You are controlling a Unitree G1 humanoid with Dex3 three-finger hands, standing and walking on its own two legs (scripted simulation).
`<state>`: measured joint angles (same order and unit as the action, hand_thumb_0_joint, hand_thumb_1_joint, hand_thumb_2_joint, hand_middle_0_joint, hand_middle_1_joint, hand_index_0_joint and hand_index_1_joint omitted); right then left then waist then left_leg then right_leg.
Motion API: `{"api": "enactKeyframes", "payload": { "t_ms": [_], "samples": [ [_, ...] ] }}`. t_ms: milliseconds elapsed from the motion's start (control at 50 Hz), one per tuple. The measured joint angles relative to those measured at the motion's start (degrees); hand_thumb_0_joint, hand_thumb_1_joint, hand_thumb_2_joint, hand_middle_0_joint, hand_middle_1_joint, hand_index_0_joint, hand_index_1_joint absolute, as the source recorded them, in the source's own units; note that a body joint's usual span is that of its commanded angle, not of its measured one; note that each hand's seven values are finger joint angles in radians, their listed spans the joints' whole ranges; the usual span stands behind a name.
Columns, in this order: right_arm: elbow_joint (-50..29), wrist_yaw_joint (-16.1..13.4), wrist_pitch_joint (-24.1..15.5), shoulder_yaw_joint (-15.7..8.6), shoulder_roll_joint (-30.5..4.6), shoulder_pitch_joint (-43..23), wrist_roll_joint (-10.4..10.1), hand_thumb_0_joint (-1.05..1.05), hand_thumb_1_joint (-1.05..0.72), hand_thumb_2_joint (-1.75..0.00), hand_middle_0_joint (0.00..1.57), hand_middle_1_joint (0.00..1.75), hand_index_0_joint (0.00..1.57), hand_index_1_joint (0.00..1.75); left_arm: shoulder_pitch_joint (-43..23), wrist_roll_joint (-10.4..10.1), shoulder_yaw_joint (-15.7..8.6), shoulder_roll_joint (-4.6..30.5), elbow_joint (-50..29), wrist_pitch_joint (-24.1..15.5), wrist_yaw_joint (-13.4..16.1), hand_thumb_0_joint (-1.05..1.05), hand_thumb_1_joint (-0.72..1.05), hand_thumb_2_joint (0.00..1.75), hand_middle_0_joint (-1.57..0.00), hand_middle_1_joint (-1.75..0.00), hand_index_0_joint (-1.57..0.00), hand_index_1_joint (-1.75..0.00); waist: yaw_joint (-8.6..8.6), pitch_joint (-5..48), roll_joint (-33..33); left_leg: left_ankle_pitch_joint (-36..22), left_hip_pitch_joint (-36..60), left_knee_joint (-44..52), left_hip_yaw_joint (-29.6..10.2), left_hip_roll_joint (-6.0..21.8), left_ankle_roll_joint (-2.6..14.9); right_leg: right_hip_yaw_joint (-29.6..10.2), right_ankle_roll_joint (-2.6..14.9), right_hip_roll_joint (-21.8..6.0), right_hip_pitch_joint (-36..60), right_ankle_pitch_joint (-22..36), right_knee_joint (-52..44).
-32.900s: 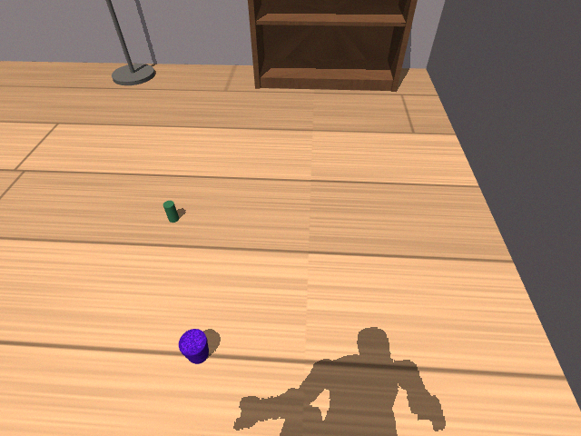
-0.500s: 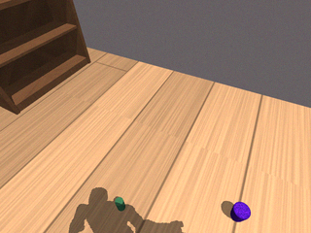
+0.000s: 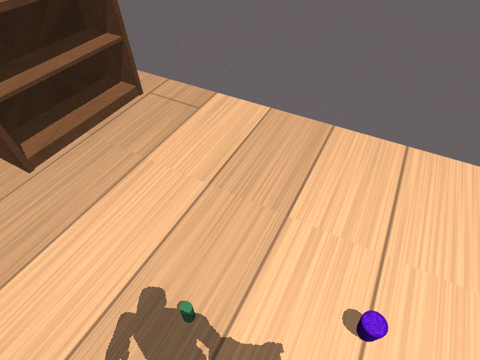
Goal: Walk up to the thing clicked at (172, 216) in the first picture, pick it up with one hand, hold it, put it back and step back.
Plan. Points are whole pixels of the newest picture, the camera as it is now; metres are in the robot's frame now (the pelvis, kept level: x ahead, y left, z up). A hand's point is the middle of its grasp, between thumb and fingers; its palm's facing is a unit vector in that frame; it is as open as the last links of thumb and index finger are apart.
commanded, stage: stand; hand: left
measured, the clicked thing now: (187, 312) +0.45 +0.24 -0.73
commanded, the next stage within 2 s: walk up in 0.18 s
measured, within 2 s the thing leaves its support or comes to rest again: neither
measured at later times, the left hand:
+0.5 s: hand out of the picture +0.07 +0.30 -0.18, palm faces -0.05 -0.92 -0.38, open 7.4 cm
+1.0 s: hand out of the picture -0.07 +0.26 -0.16, palm faces -0.09 -0.92 -0.39, open 7.4 cm
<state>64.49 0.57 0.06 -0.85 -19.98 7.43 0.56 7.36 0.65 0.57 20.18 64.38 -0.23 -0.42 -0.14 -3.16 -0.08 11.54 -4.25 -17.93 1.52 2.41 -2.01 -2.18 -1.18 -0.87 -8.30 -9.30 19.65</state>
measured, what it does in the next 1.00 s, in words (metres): walks backwards: right foot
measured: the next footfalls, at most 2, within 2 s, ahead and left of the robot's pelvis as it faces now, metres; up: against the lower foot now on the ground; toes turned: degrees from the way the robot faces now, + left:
right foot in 0.90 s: -0.15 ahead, -0.11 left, +0.00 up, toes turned -2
left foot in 1.26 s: -0.28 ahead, +0.12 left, +0.00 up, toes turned -2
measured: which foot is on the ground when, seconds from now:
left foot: down 0.00-0.92, up 0.94-1.00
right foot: down 0.00-0.50, up 0.52-0.88, down 0.90-1.00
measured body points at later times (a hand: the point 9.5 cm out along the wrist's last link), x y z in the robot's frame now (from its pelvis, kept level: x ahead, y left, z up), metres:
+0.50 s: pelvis -0.06 +0.03 -0.03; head +0.00 +0.04 +0.41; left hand +0.07 +0.34 -0.16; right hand +0.03 -0.30 -0.14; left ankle -0.08 +0.15 -0.75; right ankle +0.02 -0.13 -0.75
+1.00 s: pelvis -0.18 +0.01 -0.02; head -0.12 -0.01 +0.42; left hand -0.07 +0.31 -0.14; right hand -0.10 -0.32 -0.15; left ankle -0.13 +0.14 -0.70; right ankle -0.19 -0.10 -0.75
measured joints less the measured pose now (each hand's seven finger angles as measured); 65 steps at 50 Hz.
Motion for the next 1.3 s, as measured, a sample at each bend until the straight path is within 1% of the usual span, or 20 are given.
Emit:
{"api": "enactKeyframes", "payload": {
  "t_ms": [180,300,360,440,480,500,520,580,620,680,800,860,900,920,980,1020,1080,1200,1260,1300],
  "samples": [
    [-0.27,0.02,-0.11,0.17,0.01,-0.36,-0.07,0.00,-0.90,-0.90,0.21,0.30,0.20,0.30,-0.60,0.01,0.13,-0.01,-0.31,-0.13,-0.03,0.00,0.90,0.90,-0.21,-0.30,-0.20,-0.30,-0.01,0.17,0.11,0.06,-0.05,-0.09,-0.15,-0.06,0.03,0.15,-0.02,-0.07,0.04,-0.09,0.04],
    [-2.66,-0.34,1.36,-0.83,-0.87,-2.94,-0.93,0.00,-0.90,-0.90,0.21,0.30,0.20,0.30,-2.47,-0.85,-2.44,0.65,-4.20,1.14,0.45,0.00,0.90,0.90,-0.21,-0.30,-0.20,-0.30,0.30,-3.88,0.37,2.33,-5.51,-7.76,-0.43,0.27,0.40,0.17,0.31,0.31,-4.40,-1.21,5.48],
    [-4.53,-0.57,2.22,-1.49,-1.89,-3.76,-1.00,0.00,-0.90,-0.90,0.21,0.30,0.20,0.30,-3.43,-0.62,-2.93,1.00,-6.22,2.10,0.56,0.00,0.90,0.90,-0.21,-0.30,-0.20,-0.30,0.34,-5.62,0.65,3.36,-9.66,-14.22,-0.99,-0.04,1.86,0.16,0.26,0.23,-6.89,-1.65,8.44],
    [-7.44,-0.48,3.03,-2.48,-2.87,-3.52,-0.78,0.00,-0.90,-0.90,0.21,0.30,0.20,0.30,-4.27,0.62,-3.13,1.46,-9.05,3.25,0.75,0.00,0.90,0.90,-0.21,-0.30,-0.20,-0.30,0.42,-6.83,-0.60,15.41,-14.02,-27.00,-2.34,-3.39,4.01,-1.31,-0.15,-1.16,-10.90,-2.02,12.50],
    [-8.80,-0.39,2.62,-2.69,-3.02,-2.32,-0.67,0.00,-0.90,-0.90,0.21,0.30,0.20,0.30,-4.56,0.91,-3.09,2.06,-10.45,3.71,0.89,0.00,0.90,0.90,-0.21,-0.30,-0.20,-0.30,-0.06,-6.55,-1.40,13.14,-12.94,-25.18,-2.11,-3.65,4.53,-1.79,-0.66,-1.67,-13.53,-2.47,15.12],
    [-9.47,-0.38,2.27,-2.77,-3.37,-1.31,-0.32,0.00,-0.90,-0.90,0.21,0.30,0.20,0.30,-4.68,0.80,-3.03,2.25,-11.26,4.01,0.93,0.00,0.90,0.90,-0.21,-0.30,-0.21,-0.30,-0.39,-6.06,-1.10,9.54,-11.69,-21.37,-2.57,-3.03,4.27,-1.62,-0.32,-1.40,-15.34,-3.16,17.25],
    [-9.57,-0.54,1.92,-3.06,-3.01,-0.81,0.26,0.00,-0.90,-0.90,0.21,0.30,0.20,0.30,-5.47,0.66,-3.20,2.70,-11.80,4.29,1.09,0.00,0.90,0.90,-0.21,-0.30,-0.21,-0.30,-0.41,-6.72,-1.93,10.00,-11.90,-21.54,-2.42,-3.48,3.53,-3.02,0.43,-0.98,-17.00,-7.18,20.81],
    [-9.34,-0.37,2.17,-2.59,-1.22,0.46,1.11,0.00,-0.90,-0.90,0.21,0.30,0.20,0.30,-6.36,0.76,-4.03,3.30,-12.97,4.93,2.07,0.00,0.90,0.90,-0.21,-0.30,-0.20,-0.30,-0.39,-8.56,-3.45,9.95,-12.37,-22.42,-2.02,-3.40,3.42,-8.44,1.88,5.07,-20.22,-19.96,36.03],
    [-9.21,-0.71,2.38,-2.30,-0.17,1.39,1.33,0.00,-0.90,-0.90,0.21,0.30,0.20,0.30,-5.77,0.58,-4.15,3.33,-13.10,5.06,2.16,0.00,0.90,0.90,-0.21,-0.30,-0.20,-0.30,-0.51,-8.31,-3.65,8.11,-12.10,-20.04,-1.99,-2.76,3.35,-8.84,1.90,8.05,-21.33,-20.63,44.57],
    [-10.31,-1.49,2.23,-2.25,0.30,2.22,1.12,0.00,-0.90,-0.90,0.21,0.30,0.20,0.30,-3.96,0.54,-4.36,2.89,-13.65,4.96,1.61,0.00,0.90,0.90,-0.21,-0.30,-0.20,-0.30,-0.45,-8.23,-3.10,5.62,-12.02,-17.13,-1.55,-1.80,3.44,-7.50,0.76,8.88,-20.18,-19.53,49.51],
    [-14.05,-2.24,1.31,-2.24,-0.10,1.86,0.72,0.00,-0.90,-0.90,0.21,0.30,0.21,0.30,-0.93,0.94,-5.01,2.74,-14.48,5.48,0.77,0.00,0.90,0.90,-0.21,-0.30,-0.20,-0.30,-0.52,-8.94,-2.46,3.21,-13.97,-16.75,-0.09,-0.52,2.87,-5.65,-0.60,5.50,-12.61,-20.09,37.52],
    [-15.40,-2.07,1.61,-2.14,-1.08,1.05,0.86,0.00,-0.89,-0.90,0.21,0.30,0.21,0.30,-0.28,1.07,-5.26,2.55,-14.64,5.26,0.29,0.00,0.90,0.90,-0.21,-0.30,-0.20,-0.30,-0.26,-8.84,-1.58,2.74,-16.14,-18.53,0.46,0.47,2.10,-3.08,0.20,3.50,-8.67,-18.54,27.67],
    [-15.89,-1.88,2.08,-2.13,-1.94,0.53,0.71,0.00,-0.89,-0.90,0.21,0.30,0.21,0.30,0.38,1.28,-5.45,2.27,-14.63,4.71,-0.04,0.00,0.90,0.90,-0.21,-0.30,-0.20,-0.30,0.10,-8.12,-0.69,2.78,-18.04,-20.53,0.59,1.25,1.24,-1.39,1.39,2.60,-5.14,-13.32,18.41],
    [-15.79,-1.89,2.36,-2.26,-2.61,-0.02,0.52,0.00,-0.89,-0.90,0.21,0.30,0.21,0.30,0.41,1.57,-5.60,1.57,-14.38,4.42,-0.10,0.00,0.90,0.90,-0.21,-0.30,-0.20,-0.30,-0.21,-8.29,0.99,2.73,-18.84,-21.61,-0.40,2.17,0.92,-0.39,1.76,3.50,-4.75,-12.29,17.32],
    [-15.14,-2.60,3.28,-2.58,-2.93,-0.38,-0.07,0.00,-0.90,-0.90,0.21,0.30,0.20,0.30,1.44,1.66,-5.07,0.52,-15.21,4.25,-0.71,0.00,0.90,0.90,-0.21,-0.30,-0.20,-0.30,0.01,-7.30,1.31,15.22,-22.37,-32.68,-5.51,-2.87,1.33,0.11,2.64,2.63,-6.57,-11.87,18.57],
    [-15.11,-2.74,3.21,-2.38,-3.37,0.16,-0.57,0.00,-0.90,-0.90,0.21,0.30,0.20,0.30,1.79,1.53,-4.69,-0.23,-15.78,4.35,-0.51,0.00,0.90,0.90,-0.21,-0.30,-0.20,-0.30,0.61,-6.55,1.13,17.10,-23.86,-42.00,-7.60,-6.42,1.51,-0.16,2.73,1.68,-7.16,-10.30,17.29],
    [-15.51,-2.88,2.38,-2.08,-3.84,1.61,-0.69,0.00,-0.90,-0.90,0.21,0.30,0.20,0.30,1.29,1.81,-4.61,-0.85,-17.15,4.64,-0.04,0.00,0.90,0.90,-0.21,-0.30,-0.21,-0.30,0.78,-5.85,1.39,17.47,-22.72,-47.09,-8.05,-8.08,1.14,0.62,2.89,1.06,-8.40,-8.14,15.80],
    [-15.43,-2.82,1.98,-1.75,-2.97,3.44,0.17,0.00,-0.90,-0.90,0.21,0.30,0.20,0.30,-1.37,1.94,-4.49,-0.23,-21.42,3.80,0.91,0.00,0.90,0.90,-0.21,-0.31,-0.21,-0.30,0.69,-6.77,0.27,19.22,-14.03,-32.54,-4.55,-5.30,0.94,4.00,3.02,-0.14,-12.35,-6.12,17.47],
    [-14.95,-2.31,1.36,-1.83,-2.40,3.62,0.47,0.00,-0.90,-0.90,0.21,0.30,0.20,0.30,-2.32,1.42,-4.13,0.53,-22.02,3.89,0.60,0.00,0.90,0.90,-0.21,-0.30,-0.21,-0.30,0.30,-7.20,-0.99,11.87,-9.06,-20.16,-2.74,-4.57,2.50,5.23,2.42,-1.24,-15.09,-6.24,20.77],
    [-14.33,-1.82,1.23,-1.67,-1.27,3.36,0.97,0.00,-0.90,-0.90,0.21,0.30,0.20,0.30,-2.38,1.06,-4.26,1.10,-20.86,4.35,0.49,0.00,0.90,0.90,-0.21,-0.30,-0.21,-0.30,0.92,-7.70,-3.33,10.49,-9.07,-19.98,-1.53,-5.69,3.41,3.27,2.12,-1.68,-16.25,-9.61,23.33]
  ]
}}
